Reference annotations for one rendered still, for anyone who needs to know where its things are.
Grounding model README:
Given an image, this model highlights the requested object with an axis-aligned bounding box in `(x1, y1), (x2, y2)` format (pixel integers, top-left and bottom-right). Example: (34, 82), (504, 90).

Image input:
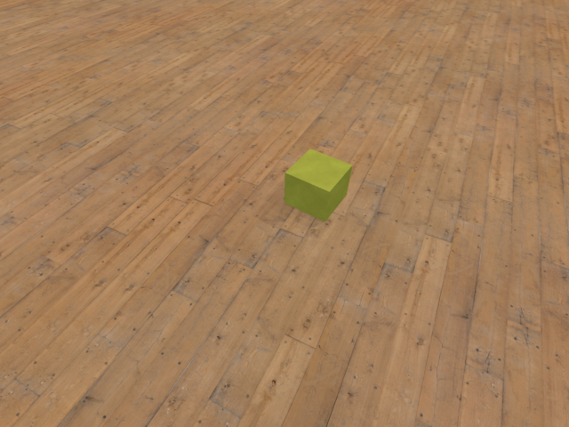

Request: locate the carton
(284, 149), (352, 222)

